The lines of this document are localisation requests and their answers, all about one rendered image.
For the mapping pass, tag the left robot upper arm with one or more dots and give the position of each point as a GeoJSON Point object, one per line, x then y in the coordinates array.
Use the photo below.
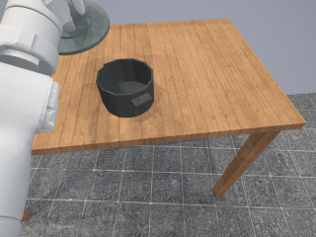
{"type": "Point", "coordinates": [28, 105]}

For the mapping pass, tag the lid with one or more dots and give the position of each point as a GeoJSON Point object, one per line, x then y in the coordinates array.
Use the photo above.
{"type": "Point", "coordinates": [89, 32]}

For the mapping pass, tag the knob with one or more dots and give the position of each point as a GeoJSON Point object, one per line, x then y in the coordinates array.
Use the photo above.
{"type": "Point", "coordinates": [75, 15]}

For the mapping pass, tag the left robot forearm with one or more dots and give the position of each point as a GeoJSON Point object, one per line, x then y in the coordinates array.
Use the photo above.
{"type": "Point", "coordinates": [30, 31]}

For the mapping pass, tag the table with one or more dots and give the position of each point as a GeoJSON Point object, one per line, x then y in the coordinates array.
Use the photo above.
{"type": "Point", "coordinates": [207, 83]}

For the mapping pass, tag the pot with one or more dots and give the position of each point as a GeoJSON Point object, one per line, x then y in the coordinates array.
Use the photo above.
{"type": "Point", "coordinates": [126, 86]}

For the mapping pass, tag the left robot hand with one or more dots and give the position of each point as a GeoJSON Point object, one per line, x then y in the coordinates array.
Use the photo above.
{"type": "Point", "coordinates": [79, 6]}

